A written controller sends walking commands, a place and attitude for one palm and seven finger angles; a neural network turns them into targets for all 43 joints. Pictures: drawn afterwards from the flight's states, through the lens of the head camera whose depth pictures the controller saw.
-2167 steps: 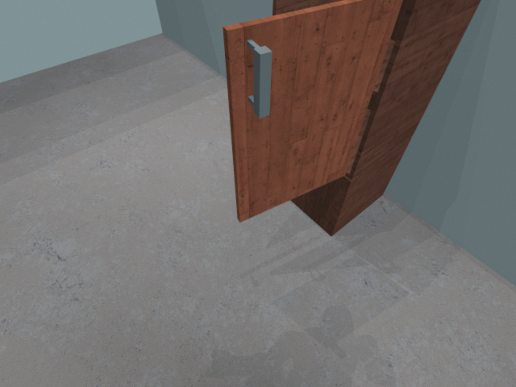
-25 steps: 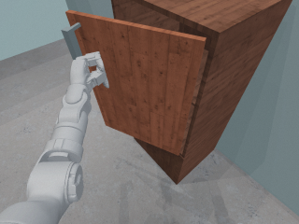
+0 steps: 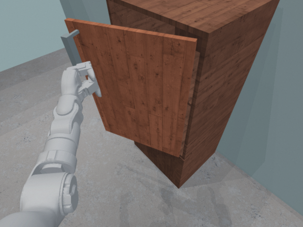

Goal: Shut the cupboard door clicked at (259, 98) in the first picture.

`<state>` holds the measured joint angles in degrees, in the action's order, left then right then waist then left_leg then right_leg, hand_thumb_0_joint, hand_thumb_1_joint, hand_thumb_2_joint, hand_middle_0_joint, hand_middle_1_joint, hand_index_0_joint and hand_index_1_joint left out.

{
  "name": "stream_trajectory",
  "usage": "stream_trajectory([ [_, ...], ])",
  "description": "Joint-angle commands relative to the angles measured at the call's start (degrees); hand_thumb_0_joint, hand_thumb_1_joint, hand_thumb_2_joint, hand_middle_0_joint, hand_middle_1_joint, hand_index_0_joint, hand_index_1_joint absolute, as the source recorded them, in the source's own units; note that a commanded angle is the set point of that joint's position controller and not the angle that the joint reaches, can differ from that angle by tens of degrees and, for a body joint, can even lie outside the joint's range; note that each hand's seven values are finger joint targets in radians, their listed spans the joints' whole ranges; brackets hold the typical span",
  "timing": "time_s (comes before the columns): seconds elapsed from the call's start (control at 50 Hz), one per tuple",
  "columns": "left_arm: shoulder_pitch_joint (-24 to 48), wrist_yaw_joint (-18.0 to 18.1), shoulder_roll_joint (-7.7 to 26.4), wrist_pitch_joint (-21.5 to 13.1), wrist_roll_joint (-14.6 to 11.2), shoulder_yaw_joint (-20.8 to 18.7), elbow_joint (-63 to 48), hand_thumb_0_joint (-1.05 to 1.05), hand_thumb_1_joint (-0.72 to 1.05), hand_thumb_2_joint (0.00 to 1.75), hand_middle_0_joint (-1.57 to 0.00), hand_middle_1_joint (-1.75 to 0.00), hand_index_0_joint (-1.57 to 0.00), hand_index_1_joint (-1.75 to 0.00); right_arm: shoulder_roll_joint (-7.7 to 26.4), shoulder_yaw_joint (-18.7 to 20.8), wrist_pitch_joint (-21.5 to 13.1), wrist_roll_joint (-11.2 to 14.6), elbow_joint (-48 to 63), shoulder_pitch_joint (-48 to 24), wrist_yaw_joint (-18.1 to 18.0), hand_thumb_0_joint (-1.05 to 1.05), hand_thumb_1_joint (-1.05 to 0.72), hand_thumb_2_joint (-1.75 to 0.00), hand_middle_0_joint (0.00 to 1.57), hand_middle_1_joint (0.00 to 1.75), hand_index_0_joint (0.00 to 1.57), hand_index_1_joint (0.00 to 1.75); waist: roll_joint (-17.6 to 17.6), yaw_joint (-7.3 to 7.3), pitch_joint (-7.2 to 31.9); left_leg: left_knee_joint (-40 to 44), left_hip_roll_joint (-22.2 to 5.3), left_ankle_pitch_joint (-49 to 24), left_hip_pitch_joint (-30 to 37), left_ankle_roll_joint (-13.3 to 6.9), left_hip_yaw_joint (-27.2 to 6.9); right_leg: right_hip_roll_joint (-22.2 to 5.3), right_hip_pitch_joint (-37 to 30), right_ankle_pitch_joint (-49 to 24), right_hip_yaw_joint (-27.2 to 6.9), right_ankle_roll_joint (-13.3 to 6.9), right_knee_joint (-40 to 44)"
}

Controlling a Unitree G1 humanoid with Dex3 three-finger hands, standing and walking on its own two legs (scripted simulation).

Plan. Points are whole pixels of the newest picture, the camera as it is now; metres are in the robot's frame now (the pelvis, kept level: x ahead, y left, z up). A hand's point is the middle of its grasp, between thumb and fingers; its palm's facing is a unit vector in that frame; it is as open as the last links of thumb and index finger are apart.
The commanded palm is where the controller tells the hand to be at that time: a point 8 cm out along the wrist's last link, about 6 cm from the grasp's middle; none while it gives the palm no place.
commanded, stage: draw the hand back to the body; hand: left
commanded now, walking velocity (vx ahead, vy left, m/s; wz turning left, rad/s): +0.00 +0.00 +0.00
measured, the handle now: (77, 52) +0.63 +0.24 +0.16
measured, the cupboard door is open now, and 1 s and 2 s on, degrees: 24 24 24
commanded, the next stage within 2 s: step back with the hand held close in 1.38 s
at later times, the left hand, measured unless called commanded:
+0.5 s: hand (50, 129) +0.30 +0.21 +0.17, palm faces +0.25 -0.95 -0.20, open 3.1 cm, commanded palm +0.26 +0.26 +0.18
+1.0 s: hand out of the picture +0.21 +0.28 +0.17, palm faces +0.44 -0.79 -0.42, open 6.1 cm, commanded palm +0.16 +0.32 +0.18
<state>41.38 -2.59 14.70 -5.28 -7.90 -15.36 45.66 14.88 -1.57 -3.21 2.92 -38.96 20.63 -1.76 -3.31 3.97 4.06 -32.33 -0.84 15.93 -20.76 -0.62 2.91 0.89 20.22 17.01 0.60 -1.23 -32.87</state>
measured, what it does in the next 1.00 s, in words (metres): stands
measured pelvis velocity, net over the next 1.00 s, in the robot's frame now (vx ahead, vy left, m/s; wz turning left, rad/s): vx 0.02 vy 0.01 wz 0.03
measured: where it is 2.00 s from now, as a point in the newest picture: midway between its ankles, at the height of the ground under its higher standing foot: outside the picture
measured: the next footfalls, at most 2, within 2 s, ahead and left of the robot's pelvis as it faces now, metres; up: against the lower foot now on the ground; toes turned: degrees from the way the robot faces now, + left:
none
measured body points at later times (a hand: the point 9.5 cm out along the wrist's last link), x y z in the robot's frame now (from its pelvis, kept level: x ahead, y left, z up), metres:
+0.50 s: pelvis +0.01 +0.01 +0.01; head -0.01 -0.01 +0.46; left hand +0.28 +0.26 +0.18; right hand +0.24 -0.20 -0.05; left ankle +0.01 +0.11 -0.73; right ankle +0.00 -0.10 -0.73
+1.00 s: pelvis +0.02 +0.01 +0.01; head +0.00 -0.02 +0.46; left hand +0.18 +0.32 +0.19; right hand +0.20 -0.21 -0.09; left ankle +0.01 +0.11 -0.73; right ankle +0.00 -0.10 -0.73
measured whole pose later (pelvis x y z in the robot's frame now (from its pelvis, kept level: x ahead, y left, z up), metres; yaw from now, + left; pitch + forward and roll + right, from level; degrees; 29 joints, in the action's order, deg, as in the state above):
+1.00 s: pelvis +0.02 +0.01 +0.01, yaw +2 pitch -4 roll +0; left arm -25.8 4.8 20.2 -3.5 -4.4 -19.1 -19.9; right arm 13.9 -0.8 -1.3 0.8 -36.4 12.6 -4.1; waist -4.6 -2.9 0.4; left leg -23.7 0.7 14.7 -5.6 -1.4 1.6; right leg -0.3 3.5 15.3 1.8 0.0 -22.4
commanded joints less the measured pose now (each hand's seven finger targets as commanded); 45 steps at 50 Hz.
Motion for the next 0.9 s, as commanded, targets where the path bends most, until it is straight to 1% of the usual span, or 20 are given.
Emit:
stream_trajectory([
  [0.0,17.31,-1.83,12.85,-1.08,-2.51,-1.89,-24.06,0.00,0.90,0.90,-1.30,-1.50,-1.30,-1.50,7.15,2.93,-2.68,1.03,10.18,-7.08,-0.98,0.00,-0.90,-0.90,0.20,0.30,0.20,0.30,5.84,-3.60,15.48,4.03,1.47,-11.03,7.81,-2.27,-0.95,0.23,-10.32,-18.35,0.31,0.73,5.93],
  [0.08,12.74,-2.60,13.44,0.92,-3.75,-1.92,-35.34,0.00,0.90,0.90,-1.30,-1.50,-1.30,-1.50,6.73,2.86,-3.51,1.16,10.56,-9.23,-2.17,0.00,-0.90,-0.90,0.20,0.30,0.20,0.30,2.56,-4.22,16.06,4.98,1.47,-11.81,11.60,-2.42,-1.44,0.33,-10.91,-17.11,0.47,0.55,6.95],
  [0.16,5.71,-3.88,11.43,4.01,-4.63,-0.01,-40.61,0.00,0.90,0.90,-1.30,-1.50,-1.30,-1.50,6.44,2.31,-4.35,1.51,10.65,-11.83,-2.86,0.00,-0.90,-0.90,0.20,0.30,0.20,0.30,-1.00,-4.24,12.63,5.92,1.42,-11.01,13.67,-2.08,-2.09,0.26,-9.20,-14.55,1.05,0.28,7.86],
  [0.18,4.48,-4.32,9.47,5.05,-5.04,1.50,-41.60,0.00,0.90,0.90,-1.30,-1.50,-1.30,-1.50,6.24,2.10,-4.68,1.58,10.78,-12.53,-2.87,0.00,-0.90,-0.90,0.20,0.30,0.20,0.30,-0.33,-4.02,11.57,6.15,1.39,-10.69,14.02,-1.98,-2.43,0.29,-8.46,-13.97,1.45,0.25,7.98],
  [0.2,2.05,-4.60,9.98,6.30,-5.53,0.66,-41.39,0.00,0.90,0.90,-1.27,-1.47,-1.27,-1.47,6.51,2.05,-4.86,1.62,10.80,-12.91,-3.00,0.00,-0.90,-0.90,0.20,0.30,0.20,0.30,1.91,-4.28,10.74,6.37,1.28,-10.11,13.75,-1.94,-2.68,0.35,-8.32,-13.40,1.63,0.34,8.26],
  [0.28,-4.51,-5.59,10.10,9.96,-6.35,-0.03,-47.90,0.00,0.90,0.90,-1.16,-1.35,-1.16,-1.35,6.31,1.34,-5.03,1.67,12.33,-15.68,-2.97,0.00,-0.90,-0.90,0.20,0.30,0.20,0.30,1.98,-5.39,11.24,6.65,1.48,-11.76,14.83,-1.70,-3.22,-0.04,-9.81,-14.57,2.13,0.20,7.68],
  [0.3,-10.14,-0.41,12.33,4.93,-0.65,2.50,-54.50,0.00,0.90,0.90,-1.13,-1.32,-1.13,-1.32,5.00,1.22,-5.14,0.28,12.64,-15.41,-2.89,0.00,-0.90,-0.90,0.20,0.30,0.20,0.30,2.40,-4.77,5.47,8.22,1.42,-11.05,15.32,-1.74,-2.43,-0.86,-7.89,-12.80,0.59,0.77,10.66],
  [0.32,-15.78,2.05,10.33,3.68,0.20,2.46,-52.19,0.00,0.90,0.90,-1.11,-1.29,-1.11,-1.29,5.09,1.12,-4.68,-0.22,11.75,-15.51,-2.85,0.00,-0.90,-0.90,0.20,0.30,0.20,0.30,2.95,-4.75,4.11,8.92,1.14,-10.22,14.87,-1.47,-2.88,-0.76,-8.23,-11.67,1.17,0.69,10.67],
  [0.34,-18.59,3.30,9.83,3.04,0.82,3.52,-53.02,0.00,0.90,0.90,-1.08,-1.26,-1.08,-1.26,5.39,1.13,-3.86,-0.41,11.42,-15.44,-2.66,0.00,-0.90,-0.90,0.20,0.30,0.20,0.30,5.58,-5.02,3.41,9.43,0.89,-10.82,15.05,-1.60,-3.00,-0.55,-9.13,-12.09,1.18,0.75,11.36],
  [0.42,-19.05,5.88,10.90,0.82,2.73,2.99,-61.00,0.00,0.90,0.90,-0.97,-1.14,-0.97,-1.14,4.63,0.87,-2.04,-1.05,11.87,-16.13,-2.46,0.00,-0.90,-0.90,0.20,0.30,0.20,0.30,1.54,-4.63,5.29,10.82,0.67,-13.21,18.68,-1.27,-2.67,-0.65,-12.01,-14.12,0.99,0.60,11.97],
  [0.52,-24.75,7.14,11.78,0.06,3.49,1.31,-65.29,0.00,0.90,0.90,-0.83,-0.99,-0.83,-0.99,3.91,0.42,-0.76,-1.57,11.91,-17.29,-2.53,0.00,-0.90,-0.90,0.20,0.30,0.20,0.30,-1.99,-5.10,4.60,11.79,0.62,-15.27,20.24,-0.96,-2.86,-0.60,-14.00,-15.29,1.10,0.24,13.18],
  [0.54,-27.34,7.25,12.26,0.06,3.52,0.70,-65.09,0.00,0.90,0.90,-0.81,-0.96,-0.81,-0.96,4.19,0.48,-0.66,-1.82,11.75,-17.24,-2.58,0.00,-0.90,-0.90,0.20,0.30,0.20,0.30,-0.74,-5.38,4.34,11.89,0.55,-15.94,20.30,-1.08,-2.90,-0.57,-14.59,-15.81,1.14,0.28,13.58],
  [0.56,-28.87,7.35,11.41,0.03,3.43,1.22,-67.14,0.00,0.90,0.90,-0.78,-0.93,-0.78,-0.93,3.85,0.54,-0.56,-1.87,12.21,-17.45,-2.54,0.00,-0.90,-0.90,0.20,0.30,0.20,0.30,-2.50,-5.42,5.32,11.76,0.57,-17.26,20.68,-1.03,-2.85,-0.91,-15.71,-17.13,1.03,0.21,13.13],
  [0.6,-32.76,7.56,11.36,-0.14,3.57,0.51,-68.75,0.00,0.90,0.90,-0.72,-0.87,-0.72,-0.87,3.71,0.55,-0.46,-2.07,12.32,-17.75,-2.44,0.00,-0.90,-0.90,0.20,0.30,0.20,0.30,-2.11,-5.79,5.22,11.80,0.36,-19.06,20.85,-0.68,-3.27,-0.66,-16.22,-17.85,1.48,0.15,12.84],
  [0.64,-37.37,7.67,12.58,-0.08,3.70,-1.24,-69.01,0.00,0.90,0.90,-0.67,-0.81,-0.67,-0.81,4.18,0.76,-0.32,-2.27,12.38,-17.83,-2.33,0.00,-0.90,-0.90,0.20,0.30,0.20,0.30,0.49,-6.27,4.31,11.88,0.31,-19.77,20.31,-0.82,-3.29,-0.57,-16.39,-18.27,1.57,0.31,13.25],
  [0.7,-43.17,7.81,12.36,-0.17,3.52,-2.41,-71.35,0.00,0.90,0.90,-0.58,-0.72,-0.58,-0.72,3.76,0.94,-0.13,-2.30,12.79,-18.13,-2.15,0.00,-0.90,-0.90,0.20,0.30,0.20,0.30,0.56,-6.60,3.48,11.73,0.18,-20.88,19.35,-0.59,-3.42,-0.79,-16.93,-18.89,1.84,0.41,12.65],
  [0.74,-47.22,8.01,14.49,-0.42,3.65,-5.19,-72.18,0.00,0.90,0.90,-0.53,-0.66,-0.53,-0.66,4.19,1.27,-0.19,-2.37,12.77,-18.11,-2.17,0.00,-0.90,-0.90,0.20,0.30,0.20,0.30,1.44,-7.11,3.19,11.67,0.25,-20.39,18.87,-0.78,-3.10,-0.80,-17.07,-18.62,1.81,0.53,13.04],
  [0.82,-54.51,8.22,15.63,-1.30,3.46,-8.45,-76.11,0.00,0.90,0.90,-0.42,-0.54,-0.42,-0.54,3.68,1.83,-0.51,-2.25,12.96,-17.78,-2.03,0.00,-0.90,-0.90,0.20,0.30,0.20,0.30,0.66,-7.55,4.21,10.64,0.17,-23.10,18.31,-0.83,-2.82,-1.23,-17.74,-20.84,1.82,0.74,12.17],
  [0.84,-57.02,8.27,16.77,-1.29,3.47,-9.93,-75.53,0.00,0.90,0.90,-0.39,-0.51,-0.39,-0.51,3.92,1.99,-0.60,-2.27,12.67,-17.80,-2.09,0.00,-0.90,-0.90,0.20,0.30,0.20,0.30,0.91,-7.87,2.91,10.71,0.09,-22.86,17.33,-0.77,-2.78,-1.23,-17.80,-20.42,1.73,0.70,12.41],
  [0.88,-59.31,8.40,16.35,-1.73,3.30,-10.40,-76.59,0.00,0.90,0.90,-0.34,-0.45,-0.34,-0.45,3.54,2.11,-0.94,-2.11,12.86,-17.81,-2.12,0.00,-0.90,-0.90,0.20,0.30,0.20,0.30,1.17,-7.72,1.46,10.70,0.08,-21.39,16.95,-0.85,-2.53,-1.32,-16.49,-19.34,1.89,0.90,12.57],
])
